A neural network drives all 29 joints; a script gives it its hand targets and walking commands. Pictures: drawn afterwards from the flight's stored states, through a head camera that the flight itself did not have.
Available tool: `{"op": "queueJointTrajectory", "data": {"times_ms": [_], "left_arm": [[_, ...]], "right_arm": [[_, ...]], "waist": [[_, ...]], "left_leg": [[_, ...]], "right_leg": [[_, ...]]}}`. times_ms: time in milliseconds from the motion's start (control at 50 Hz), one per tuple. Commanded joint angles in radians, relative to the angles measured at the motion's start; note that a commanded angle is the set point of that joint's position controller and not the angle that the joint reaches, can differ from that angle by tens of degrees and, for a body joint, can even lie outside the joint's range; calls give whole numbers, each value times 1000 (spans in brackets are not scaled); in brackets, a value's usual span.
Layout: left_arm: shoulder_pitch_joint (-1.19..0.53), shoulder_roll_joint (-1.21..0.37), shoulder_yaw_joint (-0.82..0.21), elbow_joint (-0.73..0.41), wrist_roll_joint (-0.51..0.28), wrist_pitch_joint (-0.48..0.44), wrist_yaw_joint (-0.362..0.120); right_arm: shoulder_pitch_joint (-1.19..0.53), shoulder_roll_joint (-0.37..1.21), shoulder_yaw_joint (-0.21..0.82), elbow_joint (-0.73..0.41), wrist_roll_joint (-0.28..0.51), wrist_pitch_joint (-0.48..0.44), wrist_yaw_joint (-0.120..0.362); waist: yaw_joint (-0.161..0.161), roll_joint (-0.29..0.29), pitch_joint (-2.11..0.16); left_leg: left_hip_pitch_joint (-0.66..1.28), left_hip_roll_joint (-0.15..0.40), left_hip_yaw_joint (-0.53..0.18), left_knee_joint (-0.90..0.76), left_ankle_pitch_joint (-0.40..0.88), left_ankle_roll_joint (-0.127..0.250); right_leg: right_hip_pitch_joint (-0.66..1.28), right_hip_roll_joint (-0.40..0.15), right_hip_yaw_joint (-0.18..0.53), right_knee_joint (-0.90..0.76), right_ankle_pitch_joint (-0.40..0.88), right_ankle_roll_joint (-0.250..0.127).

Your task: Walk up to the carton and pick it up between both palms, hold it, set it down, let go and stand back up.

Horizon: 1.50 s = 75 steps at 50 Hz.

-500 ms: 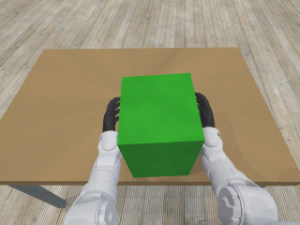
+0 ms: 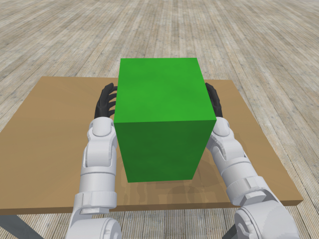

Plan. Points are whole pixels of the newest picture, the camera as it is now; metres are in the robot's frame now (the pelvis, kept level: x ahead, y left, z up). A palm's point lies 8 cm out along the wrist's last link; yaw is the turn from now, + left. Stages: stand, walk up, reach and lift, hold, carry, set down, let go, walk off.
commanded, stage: reach and lift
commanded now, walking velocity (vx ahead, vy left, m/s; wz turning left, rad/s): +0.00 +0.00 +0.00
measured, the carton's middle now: (159, 124) +0.36 -0.01 +0.13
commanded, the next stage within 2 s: hold in 1.36 s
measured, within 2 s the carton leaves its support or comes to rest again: neither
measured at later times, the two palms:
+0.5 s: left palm (120, 101) +0.37 +0.08 +0.20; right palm (233, 107) +0.35 -0.19 +0.19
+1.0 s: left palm (102, 100) +0.38 +0.12 +0.20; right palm (217, 101) +0.37 -0.15 +0.20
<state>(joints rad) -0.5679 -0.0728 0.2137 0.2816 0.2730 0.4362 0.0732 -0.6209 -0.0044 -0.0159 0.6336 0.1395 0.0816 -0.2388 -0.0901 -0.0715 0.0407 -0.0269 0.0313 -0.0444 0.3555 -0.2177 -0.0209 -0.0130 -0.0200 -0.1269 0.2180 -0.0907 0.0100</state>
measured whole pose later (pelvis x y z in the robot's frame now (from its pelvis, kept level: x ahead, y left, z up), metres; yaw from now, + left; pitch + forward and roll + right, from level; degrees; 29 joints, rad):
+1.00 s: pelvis -0.01 +0.01 +0.00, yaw -1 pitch -7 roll -1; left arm -0.73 -0.03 0.26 0.29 0.29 0.66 0.04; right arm -0.78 0.01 -0.11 0.62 0.17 0.28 -0.23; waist -0.12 -0.05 0.03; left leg -0.04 0.02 -0.03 0.37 -0.22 -0.01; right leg -0.04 -0.04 -0.11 0.25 -0.10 0.02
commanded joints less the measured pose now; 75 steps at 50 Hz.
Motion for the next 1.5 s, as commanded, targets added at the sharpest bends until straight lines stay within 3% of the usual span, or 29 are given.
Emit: {"op": "queueJointTrajectory", "data": {"times_ms": [0,80,120,180,200,220,240,280,340,380,400,460,500,520,560,620,660,700,820,900,960,1000,1060,1100,1180,1300,1320,1360,1480], "left_arm": [[-515,-592,-420,-102,-7,118,-208],[-603,-659,-481,-145,-49,116,-184],[-662,-696,-523,-157,-90,101,-160],[-763,-704,-573,-198,-145,70,-127],[-756,-704,-566,-166,-145,68,-119],[-749,-698,-540,-99,-133,73,-114],[-777,-687,-516,-81,-128,76,-116],[-716,-634,-410,27,-72,114,-132],[-713,-562,-316,35,-39,146,-167],[-692,-519,-246,103,-6,165,-192],[-705,-511,-245,46,-12,162,-198],[-712,-506,-243,34,-7,169,-220],[-713,-503,-238,5,-2,169,-230],[-735,-524,-264,-13,-14,171,-233],[-758,-521,-282,-37,-23,165,-237],[-826,-540,-335,-63,-61,145,-227],[-835,-585,-393,-85,-90,137,-224],[-858,-586,-403,-74,-97,134,-214],[-876,-661,-509,-125,-144,142,-177],[-810,-625,-467,-82,-124,168,-174],[-784,-636,-497,-139,-141,185,-168],[-763,-609,-458,-136,-117,197,-171],[-721,-595,-476,-230,-122,215,-170],[-743,-571,-444,-198,-109,228,-180],[-760,-538,-401,-223,-77,248,-189],[-916,-572,-405,-191,-107,228,-197],[-934,-567,-397,-173,-111,222,-193],[-973,-573,-402,-118,-119,211,-189],[-998,-528,-280,48,-97,211,-204]], "right_arm": [[-659,474,243,-262,-13,4,146],[-819,490,234,-372,-10,-26,165],[-915,519,270,-459,14,-35,172],[-924,537,272,-463,4,-27,179],[-950,544,289,-478,10,-20,185],[-985,556,280,-456,5,-10,187],[-958,562,261,-394,-14,9,191],[-948,563,237,-330,-32,30,194],[-935,589,255,-289,-8,63,174],[-934,599,258,-245,11,87,158],[-916,613,276,-246,24,92,152],[-898,612,296,-244,53,104,126],[-907,626,311,-276,74,107,116],[-901,622,302,-269,64,109,111],[-893,621,311,-284,70,111,101],[-937,646,325,-338,79,105,97],[-968,652,337,-400,78,94,93],[-964,657,319,-382,69,97,94],[-951,594,280,-323,76,116,118],[-917,548,246,-268,87,139,126],[-928,540,293,-328,128,141,122],[-889,523,301,-286,147,162,119],[-872,530,375,-381,203,175,104],[-879,536,369,-374,196,193,98],[-916,570,395,-382,212,223,83],[-1023,635,367,-444,158,221,85],[-1040,641,360,-432,158,222,85],[-1047,650,333,-380,135,228,86],[-1094,671,242,-235,88,237,95]], "waist": [[-27,126,-228],[-58,135,-377],[-44,134,-493],[-50,134,-609],[-33,115,-604],[-17,111,-585],[-28,89,-551],[12,44,-457],[51,-2,-403],[49,-9,-355],[66,-16,-381],[42,8,-387],[50,18,-406],[21,31,-398],[7,34,-410],[-2,32,-448],[-33,47,-495],[-27,62,-486],[-88,153,-516],[-83,160,-461],[-77,171,-504],[-65,169,-447],[-35,154,-478],[-36,140,-428],[8,107,-398],[9,57,-494],[20,47,-505],[-5,49,-499],[12,11,-449]], "left_leg": [[-16,-47,51,-97,164,-25],[59,-40,23,-41,281,-41],[88,-31,8,-11,323,-47],[125,-15,-32,-3,313,-55],[97,-16,-25,-4,278,-48],[66,-21,-17,-21,195,-31],[29,-25,-12,-40,124,-19],[-46,-39,32,-88,-1,17],[-90,-71,79,-102,4,44],[-102,-86,103,-102,12,49],[-98,-89,103,-96,54,48],[-90,-100,93,-74,118,37],[-76,-99,93,-66,136,32],[-69,-99,91,-63,137,24],[-61,-103,84,-53,148,19],[-66,-100,70,-51,143,16],[-43,-99,60,-36,160,14],[-37,-94,55,-37,153,7],[68,-56,7,-19,257,-30],[88,-43,1,-21,311,-43],[134,-37,5,23,513,-67],[135,-38,8,24,564,-71],[151,-43,13,60,695,-79],[122,-55,23,35,601,-65],[47,-78,42,-1,426,-35],[-24,-85,43,-43,197,3],[-33,-86,45,-41,176,10],[-49,-91,46,-53,104,16],[-129,-87,52,-103,-57,59]], "right_leg": [[166,64,7,27,15,-1],[135,77,6,55,78,2],[111,83,4,71,103,5],[69,84,9,80,99,10],[70,80,21,78,90,7],[64,72,28,72,58,8],[70,70,27,71,34,9],[117,54,45,55,-33,16],[196,50,57,51,21,33],[235,40,61,45,63,39],[263,41,70,61,112,41],[296,42,64,74,234,52],[317,41,67,82,279,56],[322,40,61,80,258,55],[316,43,50,82,300,58],[305,48,47,84,269,63],[281,49,33,85,254,62],[249,59,28,78,199,58],[132,82,7,67,90,21],[117,85,21,54,78,16],[146,103,15,64,189,17],[156,109,22,63,194,17],[205,119,33,71,313,22],[220,114,30,64,279,26],[263,99,43,76,293,34],[254,74,50,76,162,45],[241,75,52,75,137,49],[199,66,53,64,65,52],[185,57,61,43,-111,50]]}}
